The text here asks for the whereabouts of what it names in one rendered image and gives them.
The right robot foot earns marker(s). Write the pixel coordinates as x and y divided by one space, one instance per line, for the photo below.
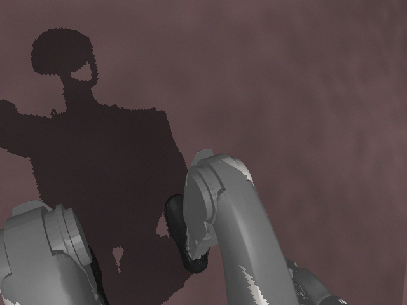
177 228

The left robot foot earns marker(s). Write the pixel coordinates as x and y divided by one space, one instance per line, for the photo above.
98 278

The right robot hand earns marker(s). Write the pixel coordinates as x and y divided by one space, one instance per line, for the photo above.
310 290

